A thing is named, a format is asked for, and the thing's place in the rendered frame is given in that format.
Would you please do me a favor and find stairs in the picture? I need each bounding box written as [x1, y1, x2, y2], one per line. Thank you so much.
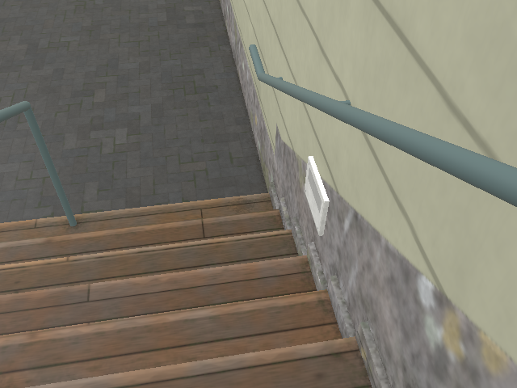
[0, 193, 372, 388]

